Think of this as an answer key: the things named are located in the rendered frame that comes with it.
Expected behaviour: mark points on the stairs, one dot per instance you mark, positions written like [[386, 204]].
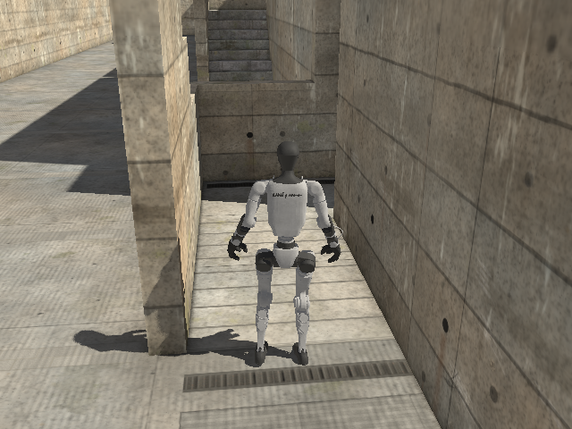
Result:
[[238, 46]]

